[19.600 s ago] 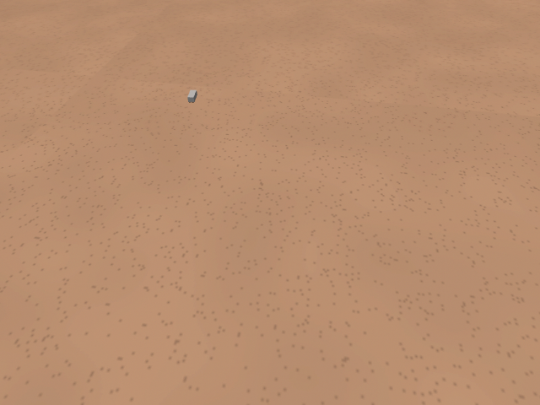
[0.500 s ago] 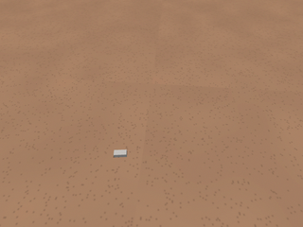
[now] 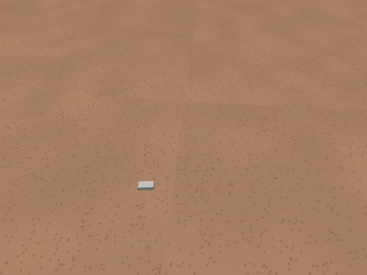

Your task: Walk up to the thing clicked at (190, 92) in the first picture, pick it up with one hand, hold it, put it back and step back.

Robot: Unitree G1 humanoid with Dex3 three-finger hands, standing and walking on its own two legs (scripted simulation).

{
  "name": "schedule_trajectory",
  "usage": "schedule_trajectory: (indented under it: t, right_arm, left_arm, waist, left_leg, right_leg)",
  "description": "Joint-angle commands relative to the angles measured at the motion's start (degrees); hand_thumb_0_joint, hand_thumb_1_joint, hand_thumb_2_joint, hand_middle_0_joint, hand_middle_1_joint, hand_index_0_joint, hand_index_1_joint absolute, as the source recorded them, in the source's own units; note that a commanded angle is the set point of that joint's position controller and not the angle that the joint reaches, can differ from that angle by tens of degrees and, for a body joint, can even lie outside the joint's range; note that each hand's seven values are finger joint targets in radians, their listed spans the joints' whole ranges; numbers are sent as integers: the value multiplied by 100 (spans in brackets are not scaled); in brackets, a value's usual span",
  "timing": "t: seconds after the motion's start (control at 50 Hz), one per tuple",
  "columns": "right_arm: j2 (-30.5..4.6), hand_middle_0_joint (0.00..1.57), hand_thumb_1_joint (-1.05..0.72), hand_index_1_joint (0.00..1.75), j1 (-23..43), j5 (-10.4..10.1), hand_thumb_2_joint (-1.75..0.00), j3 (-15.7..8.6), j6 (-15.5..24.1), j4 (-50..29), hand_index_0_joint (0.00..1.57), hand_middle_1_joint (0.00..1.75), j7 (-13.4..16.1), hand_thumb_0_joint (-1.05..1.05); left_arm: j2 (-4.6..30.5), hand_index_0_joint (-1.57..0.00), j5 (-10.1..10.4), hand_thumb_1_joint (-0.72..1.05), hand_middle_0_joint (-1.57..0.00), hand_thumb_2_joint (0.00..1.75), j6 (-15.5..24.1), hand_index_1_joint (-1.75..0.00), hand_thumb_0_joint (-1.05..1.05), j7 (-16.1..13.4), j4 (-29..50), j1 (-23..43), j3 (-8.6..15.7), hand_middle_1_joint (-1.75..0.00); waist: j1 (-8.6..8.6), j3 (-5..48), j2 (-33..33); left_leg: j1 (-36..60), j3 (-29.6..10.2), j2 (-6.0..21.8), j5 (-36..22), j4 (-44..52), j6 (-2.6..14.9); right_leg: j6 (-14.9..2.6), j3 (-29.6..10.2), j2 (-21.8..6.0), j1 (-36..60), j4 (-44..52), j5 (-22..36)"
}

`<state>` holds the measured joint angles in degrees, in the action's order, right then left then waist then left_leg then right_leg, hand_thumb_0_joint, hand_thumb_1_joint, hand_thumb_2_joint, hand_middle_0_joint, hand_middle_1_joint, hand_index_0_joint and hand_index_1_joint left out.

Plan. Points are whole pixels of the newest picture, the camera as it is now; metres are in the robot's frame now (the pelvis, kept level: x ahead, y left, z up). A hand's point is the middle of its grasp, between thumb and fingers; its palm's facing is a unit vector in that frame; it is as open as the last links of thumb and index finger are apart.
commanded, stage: walk up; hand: left
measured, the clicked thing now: (146, 185) +0.75 +0.25 -0.76
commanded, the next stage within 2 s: none
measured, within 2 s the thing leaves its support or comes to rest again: neither
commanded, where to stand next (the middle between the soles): +0.38 +0.00 m, yaw +2 degrees
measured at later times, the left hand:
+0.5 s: hand out of the picture +0.11 +0.32 -0.17, palm faces -0.02 -0.94 -0.35, open 7.4 cm
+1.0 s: hand (98, 202) +0.34 +0.27 -0.14, palm faces -0.03 -0.91 -0.41, open 7.4 cm
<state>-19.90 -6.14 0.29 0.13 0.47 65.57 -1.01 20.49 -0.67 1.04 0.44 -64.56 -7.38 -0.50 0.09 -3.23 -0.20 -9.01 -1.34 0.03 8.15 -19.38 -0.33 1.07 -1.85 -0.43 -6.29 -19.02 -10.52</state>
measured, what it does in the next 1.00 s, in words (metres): walks ahead: left foot, then right foot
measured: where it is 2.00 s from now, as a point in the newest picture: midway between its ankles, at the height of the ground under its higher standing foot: (187, 265)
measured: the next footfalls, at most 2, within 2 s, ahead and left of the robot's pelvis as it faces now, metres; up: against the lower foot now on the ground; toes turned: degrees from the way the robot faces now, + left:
left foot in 0.36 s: +0.19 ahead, +0.14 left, +0.00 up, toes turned +4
right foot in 0.80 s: +0.33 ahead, -0.12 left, +0.00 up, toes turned +0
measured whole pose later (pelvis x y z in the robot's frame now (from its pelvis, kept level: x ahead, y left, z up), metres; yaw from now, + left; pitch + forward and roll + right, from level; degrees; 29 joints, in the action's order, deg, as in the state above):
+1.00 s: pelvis +0.26 +0.00 -0.02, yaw +0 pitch -3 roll +0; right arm -23.8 -17.8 -0.1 -2.5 1.2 48.9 -1.6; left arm 21.5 -1.0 3.8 1.5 -47.0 -14.5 1.8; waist -0.5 -6.1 3.2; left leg -23.3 -0.8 1.1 25.7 -56.1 1.2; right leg -1.1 2.3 -1.3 -16.1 -32.8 -13.9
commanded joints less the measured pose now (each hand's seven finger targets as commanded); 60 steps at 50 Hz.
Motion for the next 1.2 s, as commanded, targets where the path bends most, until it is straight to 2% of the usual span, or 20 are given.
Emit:
schedule_trajectory:
  t: [0.0, 0.1, 0.16, 0.28, 0.32, 0.34, 0.36, 0.38, 0.5, 0.66, 0.76, 0.78, 0.8, 0.82, 0.92, 1.04, 1.08, 1.12, 1.14, 1.18]
  right_arm:
    - [-1723, 20, -90, 30, -314, 144, -90, -585, 166, -575, 20, 30, -69, 0]
    - [-1380, 20, -90, 30, 130, 136, -90, -630, 225, -1162, 20, 30, -106, 0]
    - [-1329, 20, -90, 30, 382, 191, -90, -633, 206, -1469, 20, 30, -103, 0]
    - [-1262, 20, -90, 30, -365, 148, -90, -690, 368, -1499, 20, 30, -235, 0]
    - [-1321, 20, -90, 30, -1283, 148, -90, -834, 364, -1324, 20, 30, -204, 0]
    - [-1597, 20, -90, 30, -1880, 183, -90, -987, 387, -1214, 20, 30, -139, 0]
    - [-2075, 20, -90, 30, -2242, 279, -90, -1112, 419, -1270, 20, 30, -84, 0]
    - [-2318, 20, -90, 30, -1896, 163, -90, -1118, 433, -1503, 20, 30, -90, 0]
    - [-1715, 20, -90, 30, -1064, 24, -90, -817, 493, -1956, 20, 30, -40, 0]
    - [-1867, 20, -90, 30, -1249, 9, -90, -829, 490, -2188, 20, 30, -117, 0]
    - [-1511, 20, -90, 30, -1182, 27, -90, -640, 390, -2364, 20, 30, -106, 0]
    - [-1108, 20, -90, 30, -1437, -36, -90, -496, 381, -2359, 20, 30, -53, 0]
    - [-888, 20, -90, 30, -1587, -29, -90, -407, 356, -2435, 20, 30, -24, 0]
    - [-1462, 20, -90, 30, -1545, 8, -90, -569, 284, -2273, 20, 30, 69, 0]
    - [-1389, 20, -90, 30, -1841, -46, -90, -594, 195, -1886, 20, 30, 28, 0]
    - [-1095, 20, -90, 30, -1448, 1, -90, -533, 190, -1694, 20, 30, 100, 0]
    - [-1364, 20, -90, 30, -1491, 57, -90, -602, 251, -1620, 20, 30, 158, 0]
    - [-2022, 20, -90, 30, -772, -10, -90, -662, 278, -1827, 20, 30, 169, 0]
    - [-1928, 20, -90, 30, -520, -24, -90, -623, 259, -1793, 20, 30, 154, 0]
    - [-1676, 20, -90, 30, -169, -23, -90, -484, 216, -1769, 20, 30, 167, 0]
  left_arm:
    - [1544, -20, -106, 90, -20, 90, 117, -30, 0, 84, 551, -205, 571, -30]
    - [1402, -20, -107, 90, -20, 90, 216, -30, 0, 91, 705, -904, 692, -30]
    - [2008, -20, -159, 90, -20, 90, 317, -30, 0, 71, 960, -981, 924, -30]
    - [1757, -20, -62, 90, -20, 90, 324, -30, 0, 126, 1417, -600, 775, -30]
    - [1644, -20, -33, 90, -20, 90, 281, -30, 0, 141, 1627, -325, 715, -30]
    - [1345, -20, -14, 90, -20, 90, 262, -30, 0, 151, 1659, -658, 621, -30]
    - [921, -20, 27, 90, -20, 90, 250, -30, 0, 151, 1731, -938, 523, -30]
    - [1390, -20, 21, 90, -20, 90, 213, -30, 0, 74, 1648, -1067, 628, -30]
    - [1568, -20, 0, 90, -20, 90, 157, -30, 0, 186, 1368, -1498, 647, -30]
    - [1361, -20, -86, 90, -20, 90, 203, -30, 0, 390, 1846, -707, 723, -30]
    - [1477, -20, -81, 90, -20, 90, 353, -30, 0, 258, 1624, -1564, 855, -30]
    - [1713, -20, -119, 90, -20, 90, 412, -30, 0, 144, 1639, -1783, 905, -30]
    - [2100, -20, -71, 90, -20, 90, 456, -30, 0, 79, 1806, -1820, 950, -30]
    - [2229, -20, 7, 90, -20, 90, 415, -30, 0, 85, 1863, -1591, 941, -30]
    - [1734, -20, 18, 90, -20, 90, 343, -30, 0, -18, 2082, -829, 728, -30]
    - [1608, -20, 55, 90, -20, 90, 207, -30, 0, -86, 2054, -545, 580, -30]
    - [1382, -20, 152, 90, -20, 90, 124, -30, 0, -96, 2075, -357, 465, -30]
    - [1265, -20, 242, 90, -20, 90, -26, -30, 0, -125, 1885, -590, 423, -30]
    - [1375, -20, 177, 90, -20, 90, -67, -30, 0, -151, 1664, -600, 477, -30]
    - [1275, -20, 148, 90, -20, 90, -32, -30, 0, -128, 1461, -698, 440, -30]
  waist:
    - [0, 465, 323]
    - [-389, 58, -7]
    - [-507, -612, -548]
    - [-73, -203, -860]
    - [486, 209, -472]
    - [687, 681, 468]
    - [753, 731, 1789]
    - [582, 726, 1182]
    - [56, -310, 744]
    - [174, -420, 828]
    - [-365, 156, 12]
    - [-476, 386, -1000]
    - [-397, 361, -1688]
    - [-372, 171, -963]
    - [5, 86, -920]
    - [40, 553, -744]
    - [193, 608, -180]
    - [-75, 640, 948]
    - [-122, 543, 954]
    - [-279, 580, 866]
  left_leg:
    - [-128, -1016, 580, 3423, 272, 601]
    - [-991, -998, 514, 2161, -576, 603]
    - [-3275, -281, 136, 1869, -2880, 169]
    - [-1155, 102, 322, 1023, -1480, 151]
    - [664, 449, 18, -83, -685, 169]
    - [1806, 220, 104, 143, -533, 302]
    - [2163, -2054, 1430, 1569, 220, 707]
    - [1398, -3557, 2193, 2720, 774, 1216]
    - [-133, -1239, 1578, 1159, 858, 1140]
    - [-441, -626, 1383, 1546, 707, 1176]
    - [-1211, -19, 886, 410, -1327, 799]
    - [-1543, 373, 426, 238, -2894, 491]
    - [-2532, 428, -257, 2207, -4053, 175]
    - [-2412, -99, -15, 2622, -4560, 212]
    - [-1619, -123, 202, 1713, -3882, 127]
    - [-460, 358, 49, 520, -1541, 87]
    - [107, -64, 287, -867, -844, 260]
    - [-525, -2078, 1847, -1252, -411, 1263]
    - [-862, -2183, 1910, -1127, -425, 1453]
    - [-866, -1357, 1425, -1022, -744, 1088]
  right_leg:
    - [-492, -331, -233, -455, -368, -2800]
    - [-719, -864, -452, -78, -130, -1797]
    - [-1571, -3013, -2048, 1008, 1150, -2535]
    - [-1225, -806, -1262, 112, 184, 826]
    - [-865, -157, -812, -834, -1062, 1291]
    - [-661, 136, -387, -1464, -2464, 832]
    - [-435, 110, 482, -2719, -3832, -1696]
    - [-498, -612, 426, -2679, -4455, -2289]
    - [-242, -409, -283, -2311, -3947, -861]
    - [-219, 256, -413, -1692, -1818, -118]
    - [-347, 507, 50, 440, -1055, -346]
    - [-642, -752, -774, 812, -334, -291]
    - [-1274, -2995, -2153, 1033, 285, -19]
    - [-1935, -3327, -2497, 429, 111, 164]
    - [-1436, -793, -1384, -716, -141, 1097]
    - [-1216, -302, -1304, -884, -1328, 2633]
    - [-784, -233, -1062, -1384, -1850, 1548]
    - [-280, 249, -15, -1207, -2590, -1072]
    - [-291, 111, -41, -889, -2776, -1935]
    - [-368, 64, -169, -694, -1982, -1269]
